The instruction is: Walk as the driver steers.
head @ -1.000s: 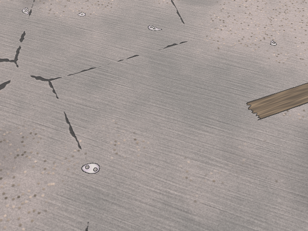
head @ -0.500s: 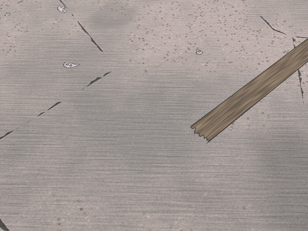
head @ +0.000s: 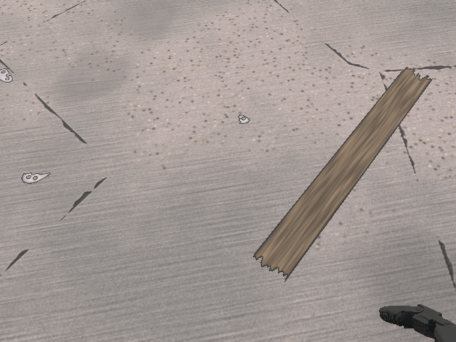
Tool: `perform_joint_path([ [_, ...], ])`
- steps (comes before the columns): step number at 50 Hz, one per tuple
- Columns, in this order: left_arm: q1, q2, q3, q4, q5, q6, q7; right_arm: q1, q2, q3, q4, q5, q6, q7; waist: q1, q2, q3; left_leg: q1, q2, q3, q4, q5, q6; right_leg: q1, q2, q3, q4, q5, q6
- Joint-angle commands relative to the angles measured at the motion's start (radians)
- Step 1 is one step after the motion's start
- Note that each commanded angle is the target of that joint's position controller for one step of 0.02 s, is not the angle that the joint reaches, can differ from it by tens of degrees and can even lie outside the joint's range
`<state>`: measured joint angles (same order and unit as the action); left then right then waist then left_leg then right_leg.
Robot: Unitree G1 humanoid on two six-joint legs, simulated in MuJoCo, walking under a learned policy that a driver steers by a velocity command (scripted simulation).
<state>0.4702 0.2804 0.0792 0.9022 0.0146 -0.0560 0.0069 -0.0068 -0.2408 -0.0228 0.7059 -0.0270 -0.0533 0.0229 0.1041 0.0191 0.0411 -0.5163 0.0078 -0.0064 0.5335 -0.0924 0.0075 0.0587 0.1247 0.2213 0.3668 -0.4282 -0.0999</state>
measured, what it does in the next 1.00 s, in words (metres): walks ahead: left foot, then right foot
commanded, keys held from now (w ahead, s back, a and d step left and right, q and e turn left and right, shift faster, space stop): no key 1.00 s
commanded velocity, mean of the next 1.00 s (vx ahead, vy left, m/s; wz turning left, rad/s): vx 0.11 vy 0.00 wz -0.12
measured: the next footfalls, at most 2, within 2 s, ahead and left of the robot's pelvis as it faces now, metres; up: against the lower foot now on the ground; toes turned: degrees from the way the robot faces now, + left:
left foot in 0.02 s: +0.18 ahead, +0.12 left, +0.00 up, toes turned -1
right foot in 0.44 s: +0.20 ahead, -0.09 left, +0.00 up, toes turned -3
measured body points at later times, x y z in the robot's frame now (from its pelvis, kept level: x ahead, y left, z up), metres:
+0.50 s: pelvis +0.13 +0.01 +0.01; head +0.14 +0.00 +0.46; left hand +0.28 +0.24 -0.11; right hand +0.16 -0.24 -0.13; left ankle +0.14 +0.12 -0.73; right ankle +0.16 -0.09 -0.73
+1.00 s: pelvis +0.15 +0.00 +0.02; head +0.16 -0.01 +0.47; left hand +0.21 +0.24 -0.13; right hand +0.14 -0.24 -0.14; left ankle +0.14 +0.12 -0.73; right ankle +0.16 -0.09 -0.73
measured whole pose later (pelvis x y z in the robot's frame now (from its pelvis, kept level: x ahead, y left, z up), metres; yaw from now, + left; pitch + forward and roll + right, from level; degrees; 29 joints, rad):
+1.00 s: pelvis +0.15 +0.00 +0.02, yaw -4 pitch -2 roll +0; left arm 0.23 0.20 0.00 1.07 0.00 -0.01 0.03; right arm 0.29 -0.20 0.00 1.07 -0.01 0.01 -0.03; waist -0.01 0.01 0.03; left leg -0.11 0.03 0.05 0.38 -0.24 -0.01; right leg -0.16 0.06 0.00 0.37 -0.18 -0.05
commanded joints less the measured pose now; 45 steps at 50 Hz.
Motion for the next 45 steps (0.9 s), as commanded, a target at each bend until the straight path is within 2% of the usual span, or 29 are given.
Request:
perform_joint_path([
  [1,-0.073,0.116,0.02,-0.089,-0.017,-0.027,-0.007,0.359,-0.204,-0.064,0.018,-0.024,-0.041,-0.037,-0.225,-0.014,-0.234,0.573,0.131,-0.118,-0.088,-0.006,0.081,-0.234,-0.119,0.031,0.507,0.735,-0.006],
  [2,0.064,-0.001,-0.004,-0.111,-0.059,-0.022,0.0,0.38,-0.303,-0.082,0.004,-0.05,-0.037,-0.041,-0.153,0.235,-0.368,0.829,0.448,-0.55,-0.104,0.254,0.214,-0.53,0.051,-0.085,0.839,-0.064,0.04],
  [3,0.106,0.092,0.008,-0.09,-0.02,-0.011,0.012,0.347,-0.265,-0.082,0.0,-0.012,-0.022,-0.031,-0.122,0.189,-0.388,0.747,0.47,-0.721,-0.148,0.352,0.276,-0.584,0.013,-0.076,0.963,-0.12,0.034],
  [4,0.05,0.1,0.012,-0.074,-0.005,0.001,0.013,0.266,-0.167,-0.058,-0.011,0.002,-0.02,-0.026,-0.097,0.069,-0.241,0.602,0.422,-0.546,-0.15,0.402,0.265,-0.587,-0.033,-0.077,0.981,-0.047,0.044],
  [5,-0.023,0.088,0.007,-0.081,0.005,0.006,0.007,0.229,-0.096,-0.036,-0.005,0.006,-0.024,-0.02,-0.102,0.001,-0.145,0.497,0.354,-0.377,-0.156,0.515,0.234,-0.587,-0.059,-0.092,0.926,-0.009,0.055],
  [6,-0.058,0.075,0.006,-0.088,0.007,0.013,0.0,0.231,-0.072,-0.025,0.008,0.005,-0.029,-0.02,-0.1,0.028,-0.116,0.454,0.3,-0.267,-0.173,0.592,0.197,-0.577,-0.082,-0.092,0.867,0.006,0.061],
  [7,-0.067,0.067,0.004,-0.093,0.015,0.025,-0.01,0.24,-0.074,-0.022,0.027,0.01,-0.033,-0.022,-0.092,0.079,-0.097,0.407,0.259,-0.198,-0.199,0.64,0.181,-0.551,-0.088,-0.1,0.821,0.016,0.071],
  [8,-0.056,0.057,0.002,-0.09,0.018,0.037,-0.016,0.256,-0.089,-0.023,0.043,0.013,-0.04,-0.02,-0.082,0.099,-0.102,0.385,0.244,-0.157,-0.203,0.713,0.175,-0.518,-0.075,-0.105,0.798,0.032,0.077],
  [10,-0.054,0.046,-0.003,-0.088,0.011,0.049,-0.022,0.263,-0.108,-0.025,0.058,0.014,-0.05,-0.017,-0.064,0.1,-0.134,0.376,0.24,-0.112,-0.213,0.785,0.193,-0.494,-0.056,-0.11,0.755,0.057,0.087],
  [14,-0.142,0.014,-0.028,-0.101,0.014,0.063,-0.026,0.234,-0.109,-0.015,0.072,0.01,-0.039,-0.018,-0.057,0.115,-0.132,0.313,0.203,-0.013,-0.232,0.7,0.18,-0.426,-0.09,-0.167,0.505,0.148,0.097],
  [16,-0.197,0.006,-0.041,-0.106,0.011,0.068,-0.026,0.254,-0.12,-0.016,0.086,0.011,-0.029,-0.016,-0.08,0.137,-0.131,0.292,0.193,-0.003,-0.235,0.618,0.174,-0.36,-0.102,-0.203,0.39,0.196,0.099],
  [19,-0.241,0.016,-0.05,-0.103,0.008,0.066,-0.018,0.294,-0.134,-0.02,0.108,0.013,-0.007,-0.014,-0.105,0.126,-0.117,0.296,0.207,-0.046,-0.212,0.434,0.174,-0.3,-0.106,-0.226,0.262,0.205,0.093],
  [21,-0.239,0.01,-0.057,-0.092,0.014,0.055,-0.009,0.282,-0.125,-0.015,0.112,0.02,0.009,-0.021,-0.085,0.083,-0.09,0.247,0.192,-0.065,-0.174,0.204,0.136,-0.197,-0.113,-0.223,0.071,0.28,0.071],
  [22,-0.241,0.034,-0.056,-0.09,0.021,0.047,-0.001,0.308,-0.109,-0.01,0.117,0.013,0.013,-0.024,-0.089,0.032,-0.081,0.206,0.173,-0.074,-0.157,0.076,0.093,-0.133,-0.163,-0.155,-0.008,0.336,0.061],
  [23,-0.226,0.088,-0.05,-0.092,0.029,0.037,0.01,0.34,-0.075,-0.001,0.106,0.006,0.014,-0.023,-0.114,-0.071,-0.099,0.168,0.119,-0.035,-0.087,-0.068,0.05,-0.071,-0.314,0.0,-0.035,0.511,0.038],
  [24,-0.292,0.112,-0.048,-0.091,0.004,0.042,0.017,0.455,-0.011,0.015,0.132,0.025,0.022,-0.026,-0.19,-0.181,-0.106,0.23,0.039,0.026,-0.125,-0.26,0.029,-0.156,-0.396,0.06,-0.038,0.567,-0.046],
  [25,-0.322,0.057,-0.058,-0.089,-0.009,0.042,0.013,0.43,-0.039,0.015,0.165,0.021,0.037,-0.036,-0.162,-0.148,-0.075,0.329,0.041,0.017,-0.161,-0.234,0.018,-0.27,-0.349,0.038,-0.057,0.407,-0.043],
  [26,-0.338,0.037,-0.063,-0.084,-0.007,0.039,0.009,0.383,-0.074,0.004,0.162,0.016,0.044,-0.038,-0.151,-0.137,-0.019,0.34,0.039,0.009,-0.171,-0.185,0.012,-0.318,-0.285,0.003,-0.069,0.303,-0.005],
  [28,-0.309,0.037,-0.066,-0.053,-0.005,0.037,0.015,0.352,-0.098,-0.005,0.169,0.014,0.047,-0.032,-0.135,-0.137,-0.002,0.349,0.062,-0.005,-0.177,-0.116,0.011,-0.311,-0.232,-0.038,-0.08,0.275,0.027],
  [30,-0.277,0.04,-0.062,-0.021,-0.012,0.033,0.02,0.368,-0.073,0.002,0.195,0.015,0.043,-0.032,-0.131,-0.088,-0.008,0.335,0.075,-0.012,-0.194,-0.091,0.009,-0.257,-0.224,-0.054,-0.061,0.335,0.029],
  [32,-0.268,0.037,-0.062,-0.002,-0.012,0.029,0.02,0.364,-0.065,0.003,0.215,0.016,0.039,-0.037,-0.125,-0.048,-0.022,0.336,0.079,-0.014,-0.203,-0.08,0.006,-0.22,-0.226,-0.061,-0.041,0.409,0.023],
  [45,-0.235,0.031,-0.063,0.121,-0.012,0.032,0.029,0.351,-0.049,0.009,0.325,0.016,0.054,-0.053,-0.12,-0.017,-0.009,0.381,0.094,-0.017,-0.209,-0.06,0.009,-0.216,-0.212,-0.082,-0.057,0.429,0.023],
])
